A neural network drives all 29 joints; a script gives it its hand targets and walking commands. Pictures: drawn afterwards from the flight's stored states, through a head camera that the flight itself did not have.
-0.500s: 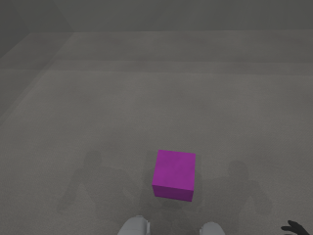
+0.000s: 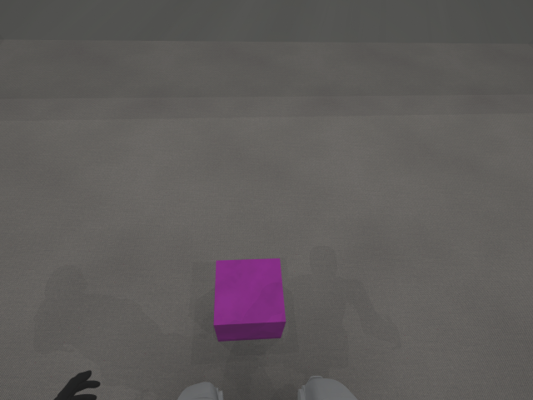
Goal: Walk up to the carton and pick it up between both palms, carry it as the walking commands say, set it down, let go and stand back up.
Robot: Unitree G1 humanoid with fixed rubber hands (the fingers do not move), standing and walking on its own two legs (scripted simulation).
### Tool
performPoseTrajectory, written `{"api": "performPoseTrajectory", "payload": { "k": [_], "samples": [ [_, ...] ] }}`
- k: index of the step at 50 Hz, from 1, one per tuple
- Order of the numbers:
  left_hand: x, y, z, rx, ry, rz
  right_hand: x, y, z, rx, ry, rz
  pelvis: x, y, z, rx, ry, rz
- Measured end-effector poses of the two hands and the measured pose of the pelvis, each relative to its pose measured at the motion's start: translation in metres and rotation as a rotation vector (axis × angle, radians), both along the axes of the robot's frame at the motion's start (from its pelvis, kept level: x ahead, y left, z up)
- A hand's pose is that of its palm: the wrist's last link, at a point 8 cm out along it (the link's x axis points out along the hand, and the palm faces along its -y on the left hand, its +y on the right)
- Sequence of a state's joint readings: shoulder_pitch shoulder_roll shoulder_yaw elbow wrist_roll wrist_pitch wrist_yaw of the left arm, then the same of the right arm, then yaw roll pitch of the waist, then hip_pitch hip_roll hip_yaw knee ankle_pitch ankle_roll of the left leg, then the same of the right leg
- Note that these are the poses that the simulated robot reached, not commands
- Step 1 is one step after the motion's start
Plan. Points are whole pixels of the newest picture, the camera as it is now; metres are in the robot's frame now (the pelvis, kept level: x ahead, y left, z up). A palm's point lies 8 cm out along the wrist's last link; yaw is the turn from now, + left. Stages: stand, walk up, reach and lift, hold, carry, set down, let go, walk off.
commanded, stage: walk up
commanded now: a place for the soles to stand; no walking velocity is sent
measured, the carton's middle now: (249, 300) +0.49 +0.05 -0.63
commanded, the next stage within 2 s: stand in 1.20 s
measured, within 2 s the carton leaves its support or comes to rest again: neither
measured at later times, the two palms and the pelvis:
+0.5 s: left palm out of the picture +0.10 +0.28 -0.08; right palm out of the picture +0.09 -0.32 -0.09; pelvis +0.00 -0.02 +0.03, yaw -2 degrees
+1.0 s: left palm (82, 393) +0.14 +0.28 -0.07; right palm out of the picture +0.08 -0.31 -0.07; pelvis +0.01 -0.01 +0.05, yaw -2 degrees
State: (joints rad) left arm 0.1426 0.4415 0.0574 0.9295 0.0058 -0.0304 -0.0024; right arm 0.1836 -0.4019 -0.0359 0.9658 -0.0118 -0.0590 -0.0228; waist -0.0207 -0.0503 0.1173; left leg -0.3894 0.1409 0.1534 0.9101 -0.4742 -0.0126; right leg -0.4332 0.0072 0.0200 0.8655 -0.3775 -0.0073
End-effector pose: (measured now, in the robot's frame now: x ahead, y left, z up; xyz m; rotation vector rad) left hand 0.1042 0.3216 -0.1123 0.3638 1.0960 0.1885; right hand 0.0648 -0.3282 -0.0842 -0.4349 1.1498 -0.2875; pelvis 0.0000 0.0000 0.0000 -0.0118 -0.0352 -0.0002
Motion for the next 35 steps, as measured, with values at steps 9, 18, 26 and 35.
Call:
{"api": "performPoseTrajectory", "payload": {
  "k": [9,18,26,35],
  "samples": [
    [0.007,-0.018,0.008,0.007,0.018,0.003,0.018,0.0,-0.005,0.051,-0.029,-0.008,-0.001,-0.009,0.006,0.02,0.001,-0.008],
    [-0.002,-0.036,0.021,0.002,0.045,0.004,0.034,0.004,-0.008,0.117,-0.058,0.004,-0.004,-0.019,0.017,0.04,0.002,-0.025],
    [-0.002,-0.044,0.034,-0.012,0.072,0.001,0.02,0.006,-0.005,0.145,-0.012,-0.017,-0.001,-0.017,0.03,0.041,0.005,-0.03],
    [0.024,-0.045,0.041,-0.042,0.048,-0.022,-0.006,0.012,0.004,0.137,0.052,-0.057,0.005,-0.01,0.04,0.033,0.0,-0.04]
  ]
}}
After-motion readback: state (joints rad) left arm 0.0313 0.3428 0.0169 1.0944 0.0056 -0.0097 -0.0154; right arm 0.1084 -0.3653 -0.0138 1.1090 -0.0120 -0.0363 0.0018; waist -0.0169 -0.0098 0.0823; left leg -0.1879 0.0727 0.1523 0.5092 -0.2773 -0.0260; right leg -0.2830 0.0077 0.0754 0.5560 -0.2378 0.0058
